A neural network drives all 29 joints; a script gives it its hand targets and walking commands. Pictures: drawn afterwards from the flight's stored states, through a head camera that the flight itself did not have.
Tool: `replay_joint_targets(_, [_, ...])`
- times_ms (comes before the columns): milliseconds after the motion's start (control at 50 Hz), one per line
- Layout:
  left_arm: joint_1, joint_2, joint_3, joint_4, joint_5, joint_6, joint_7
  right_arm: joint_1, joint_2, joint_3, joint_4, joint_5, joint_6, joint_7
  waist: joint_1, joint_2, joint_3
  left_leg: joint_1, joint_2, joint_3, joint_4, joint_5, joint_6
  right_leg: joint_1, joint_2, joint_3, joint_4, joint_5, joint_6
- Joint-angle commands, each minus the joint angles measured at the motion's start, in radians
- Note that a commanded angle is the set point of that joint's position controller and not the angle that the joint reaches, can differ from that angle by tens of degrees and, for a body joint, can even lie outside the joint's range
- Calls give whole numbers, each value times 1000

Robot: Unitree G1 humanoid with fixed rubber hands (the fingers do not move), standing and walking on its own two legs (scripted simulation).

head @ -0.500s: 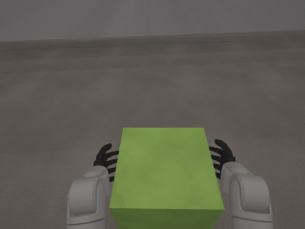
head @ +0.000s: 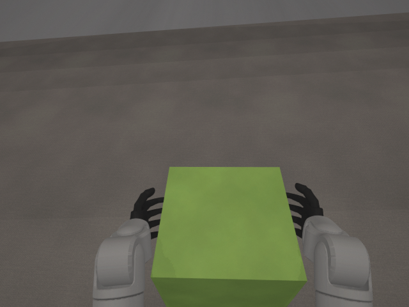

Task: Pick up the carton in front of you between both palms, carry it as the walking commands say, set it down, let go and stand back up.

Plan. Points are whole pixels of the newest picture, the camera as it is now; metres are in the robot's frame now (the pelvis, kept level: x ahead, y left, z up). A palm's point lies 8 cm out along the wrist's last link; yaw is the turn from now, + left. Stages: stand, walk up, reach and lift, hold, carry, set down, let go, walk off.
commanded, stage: carry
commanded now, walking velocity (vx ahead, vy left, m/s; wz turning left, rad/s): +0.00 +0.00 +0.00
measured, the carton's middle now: (223, 246) +0.27 +0.00 -0.01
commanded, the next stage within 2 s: none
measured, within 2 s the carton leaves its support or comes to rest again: neither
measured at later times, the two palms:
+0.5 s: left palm (144, 171) +0.40 +0.16 +0.07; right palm (286, 168) +0.39 -0.14 +0.07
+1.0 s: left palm (150, 184) +0.39 +0.16 +0.03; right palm (287, 181) +0.38 -0.14 +0.04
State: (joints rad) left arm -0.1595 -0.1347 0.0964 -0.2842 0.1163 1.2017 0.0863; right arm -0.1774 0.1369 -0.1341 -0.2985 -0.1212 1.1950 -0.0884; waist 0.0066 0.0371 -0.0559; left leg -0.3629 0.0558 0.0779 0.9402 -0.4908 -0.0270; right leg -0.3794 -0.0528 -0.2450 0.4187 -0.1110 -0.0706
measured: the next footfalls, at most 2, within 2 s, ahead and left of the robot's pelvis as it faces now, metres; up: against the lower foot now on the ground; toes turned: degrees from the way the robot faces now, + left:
left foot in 0.16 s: +0.16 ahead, +0.14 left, +0.00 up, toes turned -13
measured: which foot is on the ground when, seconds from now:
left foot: up 0.00-0.14, down 0.16-1.00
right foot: down 0.00-1.00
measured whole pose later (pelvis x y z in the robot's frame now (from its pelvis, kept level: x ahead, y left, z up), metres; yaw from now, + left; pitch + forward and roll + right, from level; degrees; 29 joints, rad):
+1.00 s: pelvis +0.11 +0.02 +0.00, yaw -2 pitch +2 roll +0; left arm -0.20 -0.14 0.15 0.19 0.25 0.78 0.02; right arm -0.21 0.14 -0.18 0.20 -0.26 0.76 -0.02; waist 0.00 0.00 -0.13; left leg -0.28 0.07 0.18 0.52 -0.26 0.01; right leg -0.22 -0.07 -0.19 0.52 -0.32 0.00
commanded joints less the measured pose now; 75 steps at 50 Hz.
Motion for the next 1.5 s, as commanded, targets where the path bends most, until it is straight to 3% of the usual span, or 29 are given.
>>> replay_joint_targets(0, [-472, -968, -700, -141, -426, -32, -265, -429, 980, 774, -85, 422, -11, 256, -2, -167, -380, 13, 13, -3, -238, 28, -1, 359, -238, 181, -130, 466, -53])
replay_joint_targets(60, [-426, -941, -707, -167, -428, -33, -269, -387, 961, 776, -117, 411, -18, 244, 7, -198, -406, 80, 5, 50, -381, 191, -6, 360, -226, 134, -102, 428, -56])
replay_joint_targets(100, [-428, -915, -711, -183, -427, -27, -268, -379, 937, 772, -133, 405, -11, 242, -2, -171, -389, 172, 15, 78, -529, 418, -7, 299, -187, 91, -57, 302, -20])
replay_joint_targets(120, [-423, -900, -711, -179, -419, -21, -268, -374, 920, 767, -131, 403, -3, 244, -2, -152, -369, 214, 38, 72, -582, 496, -9, 263, -167, 90, -41, 200, 8])
replay_joint_targets(140, [-411, -882, -705, -159, -406, -15, -266, -369, 899, 759, -126, 402, 8, 247, -2, -122, -363, 280, 97, 42, -579, 528, -7, 201, -165, 96, -16, 90, 32])
replay_joint_targets(160, [-416, -862, -702, -148, -397, -6, -264, -375, 879, 749, -107, 398, 18, 251, 3, -41, -348, 281, 170, -23, -541, 642, 6, 161, -124, 84, 7, -19, 63])
replay_joint_targets(180, [-442, -852, -707, -154, -403, 7, -264, -381, 875, 736, -74, 392, 21, 256, 2, 28, -316, 225, 180, -35, -518, 657, 27, 188, -108, 112, -6, -20, 84])
replay_joint_targets(200, [-455, -844, -706, -133, -403, 19, -264, -366, 874, 723, -36, 387, 27, 260, -1, 47, -283, 190, 173, -29, -514, 663, 29, 200, -120, 119, 6, 6, 87])
replay_joint_targets(280, [-431, -851, -700, -48, -386, 31, -265, -327, 881, 696, 66, 372, 31, 270, -3, 27, -281, 209, 148, -12, -464, 905, 31, 210, -121, 119, 81, 255, 101])
replay_joint_targets(360, [-460, -901, -709, -29, -388, 2, -269, -369, 929, 715, 68, 380, 3, 274, -5, 10, -315, 246, 139, -6, -426, 1007, 39, 209, -106, 114, 105, 281, 108])
replay_joint_targets(540, [-436, -905, -708, 4, -343, -119, -268, -380, 928, 745, 64, 352, -112, 277, -7, -38, -360, 229, 117, 7, -383, 878, 41, 257, -115, 122, 127, 374, 93])
replay_joint_targets(680, [-401, -839, -661, 58, -279, -219, -265, -337, 862, 691, 134, 277, -209, 271, -6, -39, -312, 201, 116, 8, -407, 711, 41, 232, -123, 132, 100, 261, 78])
replay_joint_targets(800, [-425, -784, -567, 165, -198, -330, -262, -346, 811, 583, 247, 183, -320, 263, -6, -38, -256, 183, 117, 4, -450, 588, 40, 199, -125, 144, 52, 142, 72])
replay_joint_targets(940, [-516, -810, -421, 377, -105, -486, -271, -440, 832, 436, 454, 87, -472, 276, -5, -41, -236, 167, 117, -4, -491, 468, 40, 176, -124, 155, 9, 21, 63])
replay_joint_targets(1040, [-576, -879, -395, 461, -84, -569, -286, -502, 901, 410, 543, 66, -556, 294, -5, -40, -263, 174, 115, -6, -497, 445, 39, 181, -122, 157, 5, 0, 56])
replay_joint_targets(1180, [-540, -913, -473, 391, -124, -535, -288, -460, 933, 487, 482, 109, -522, 299, -6, -35, -293, 184, 118, -4, -485, 470, 37, 191, -121, 155, 20, 31, 55])
replay_joint_targets(1480, [-531, -887, -481, 356, -134, -506, -283, -451, 908, 496, 441, 117, -493, 293, -7, -39, -277, 169, 119, -3, -488, 446, 32, 175, -120, 163, 11, 26, 48])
